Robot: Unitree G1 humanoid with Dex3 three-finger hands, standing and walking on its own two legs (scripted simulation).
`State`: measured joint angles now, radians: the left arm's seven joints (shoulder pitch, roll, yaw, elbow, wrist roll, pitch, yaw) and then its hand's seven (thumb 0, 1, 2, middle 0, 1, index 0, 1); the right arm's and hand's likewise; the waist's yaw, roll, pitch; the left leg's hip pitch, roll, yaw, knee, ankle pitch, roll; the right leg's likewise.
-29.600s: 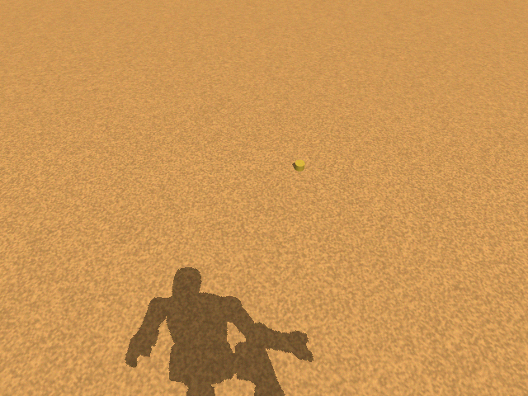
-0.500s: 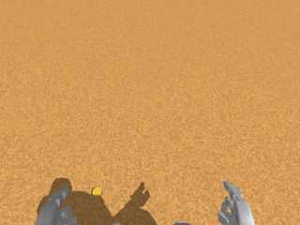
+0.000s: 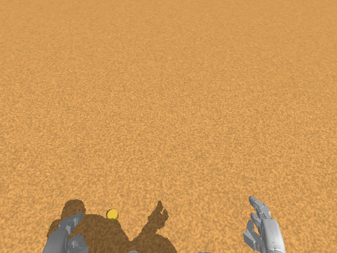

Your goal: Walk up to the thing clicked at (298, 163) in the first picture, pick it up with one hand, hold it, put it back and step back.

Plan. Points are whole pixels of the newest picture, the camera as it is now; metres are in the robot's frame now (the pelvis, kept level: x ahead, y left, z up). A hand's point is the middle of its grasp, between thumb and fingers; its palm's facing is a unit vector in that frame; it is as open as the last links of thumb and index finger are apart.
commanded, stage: home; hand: left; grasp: from above
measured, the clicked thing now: (113, 215) +0.43 +0.27 -0.70
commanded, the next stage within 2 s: stand in 1.50 s
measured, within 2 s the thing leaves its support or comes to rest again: neither
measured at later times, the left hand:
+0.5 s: hand (86, 249) +0.16 +0.18 -0.05, palm faces +0.05 -0.98 -0.20, open 7.4 cm
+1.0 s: hand (84, 246) +0.17 +0.18 -0.05, palm faces +0.04 -0.98 -0.20, open 7.4 cm
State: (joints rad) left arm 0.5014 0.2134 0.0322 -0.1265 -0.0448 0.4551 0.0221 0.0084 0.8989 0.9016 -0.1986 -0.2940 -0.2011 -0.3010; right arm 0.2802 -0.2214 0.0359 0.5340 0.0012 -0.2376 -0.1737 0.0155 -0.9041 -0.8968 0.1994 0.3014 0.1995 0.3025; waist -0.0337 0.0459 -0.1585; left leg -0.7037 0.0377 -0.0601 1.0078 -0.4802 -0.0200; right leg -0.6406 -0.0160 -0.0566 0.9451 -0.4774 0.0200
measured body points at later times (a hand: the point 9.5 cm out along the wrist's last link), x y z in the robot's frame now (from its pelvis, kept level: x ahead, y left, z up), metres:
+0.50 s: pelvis +0.00 +0.00 +0.00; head +0.02 +0.01 +0.45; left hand +0.16 +0.23 -0.03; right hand +0.16 -0.25 -0.06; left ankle +0.01 +0.13 -0.68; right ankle +0.00 -0.14 -0.68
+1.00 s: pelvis +0.01 +0.01 +0.00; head +0.03 +0.01 +0.45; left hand +0.16 +0.24 -0.03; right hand +0.16 -0.24 -0.06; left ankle +0.01 +0.13 -0.68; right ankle +0.00 -0.14 -0.68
